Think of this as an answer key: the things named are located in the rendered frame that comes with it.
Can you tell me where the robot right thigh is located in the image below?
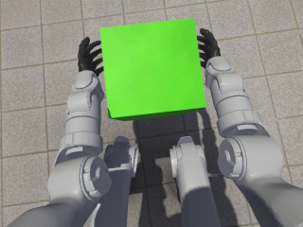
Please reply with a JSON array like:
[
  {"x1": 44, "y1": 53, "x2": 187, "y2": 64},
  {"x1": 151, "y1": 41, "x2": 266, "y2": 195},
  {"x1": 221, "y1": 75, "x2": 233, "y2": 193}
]
[{"x1": 169, "y1": 142, "x2": 221, "y2": 227}]

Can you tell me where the robot right upper arm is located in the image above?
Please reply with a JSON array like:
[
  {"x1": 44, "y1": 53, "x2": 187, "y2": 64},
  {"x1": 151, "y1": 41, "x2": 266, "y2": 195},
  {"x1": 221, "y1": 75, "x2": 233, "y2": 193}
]
[{"x1": 217, "y1": 135, "x2": 303, "y2": 227}]

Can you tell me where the robot left upper arm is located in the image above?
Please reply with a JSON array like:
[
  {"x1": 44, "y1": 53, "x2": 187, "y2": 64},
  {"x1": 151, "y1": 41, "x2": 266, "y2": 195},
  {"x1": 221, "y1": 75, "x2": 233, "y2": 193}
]
[{"x1": 7, "y1": 154, "x2": 112, "y2": 227}]

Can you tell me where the left robot forearm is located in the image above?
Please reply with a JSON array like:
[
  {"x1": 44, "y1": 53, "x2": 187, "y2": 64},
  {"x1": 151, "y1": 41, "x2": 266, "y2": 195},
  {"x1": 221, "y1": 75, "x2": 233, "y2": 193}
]
[{"x1": 47, "y1": 70, "x2": 105, "y2": 190}]

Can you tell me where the left robot hand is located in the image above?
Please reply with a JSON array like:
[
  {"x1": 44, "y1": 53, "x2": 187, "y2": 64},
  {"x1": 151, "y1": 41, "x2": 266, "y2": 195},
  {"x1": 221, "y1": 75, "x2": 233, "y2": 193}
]
[{"x1": 78, "y1": 37, "x2": 104, "y2": 76}]

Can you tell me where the robot right shin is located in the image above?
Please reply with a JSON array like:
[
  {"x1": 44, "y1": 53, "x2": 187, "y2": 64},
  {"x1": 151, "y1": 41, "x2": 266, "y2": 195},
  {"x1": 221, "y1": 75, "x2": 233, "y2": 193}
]
[{"x1": 176, "y1": 136, "x2": 206, "y2": 187}]

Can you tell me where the right robot forearm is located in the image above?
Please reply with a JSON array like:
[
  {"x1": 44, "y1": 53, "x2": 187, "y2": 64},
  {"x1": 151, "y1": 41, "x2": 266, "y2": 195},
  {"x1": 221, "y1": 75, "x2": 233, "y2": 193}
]
[{"x1": 205, "y1": 56, "x2": 283, "y2": 169}]

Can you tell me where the right robot hand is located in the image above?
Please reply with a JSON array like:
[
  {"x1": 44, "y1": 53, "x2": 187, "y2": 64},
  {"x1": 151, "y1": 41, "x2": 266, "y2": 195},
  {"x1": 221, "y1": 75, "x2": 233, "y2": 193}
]
[{"x1": 197, "y1": 28, "x2": 221, "y2": 69}]

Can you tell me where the carton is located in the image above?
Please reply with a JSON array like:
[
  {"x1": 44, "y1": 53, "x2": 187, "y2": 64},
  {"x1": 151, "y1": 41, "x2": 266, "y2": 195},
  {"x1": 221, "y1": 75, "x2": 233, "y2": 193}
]
[{"x1": 99, "y1": 18, "x2": 206, "y2": 121}]

